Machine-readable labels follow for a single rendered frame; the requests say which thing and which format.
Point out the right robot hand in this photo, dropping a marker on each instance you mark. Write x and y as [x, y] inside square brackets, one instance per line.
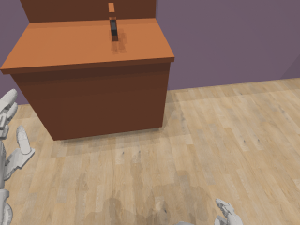
[228, 212]

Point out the tap lever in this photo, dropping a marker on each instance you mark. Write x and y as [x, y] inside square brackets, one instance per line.
[113, 28]

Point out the counter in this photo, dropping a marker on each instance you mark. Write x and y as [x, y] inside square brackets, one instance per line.
[79, 79]

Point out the robot left forearm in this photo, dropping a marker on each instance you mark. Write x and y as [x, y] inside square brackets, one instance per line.
[6, 213]

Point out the left robot hand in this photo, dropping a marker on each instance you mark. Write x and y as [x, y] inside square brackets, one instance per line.
[20, 156]

